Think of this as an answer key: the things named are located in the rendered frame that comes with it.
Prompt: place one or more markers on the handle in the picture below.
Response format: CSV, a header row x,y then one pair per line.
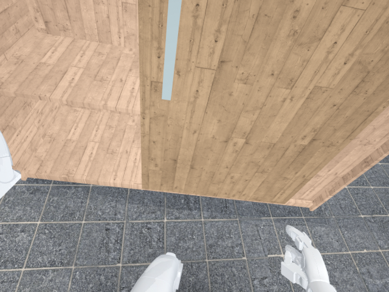
x,y
174,11

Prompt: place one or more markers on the left robot thigh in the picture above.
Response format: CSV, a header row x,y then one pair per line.
x,y
162,275

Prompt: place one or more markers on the robot left hand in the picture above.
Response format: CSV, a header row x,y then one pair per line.
x,y
8,177

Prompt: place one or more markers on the robot right hand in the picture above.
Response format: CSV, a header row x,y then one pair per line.
x,y
307,266

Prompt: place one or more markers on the wardrobe door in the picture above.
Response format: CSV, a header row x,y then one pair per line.
x,y
265,92
367,141

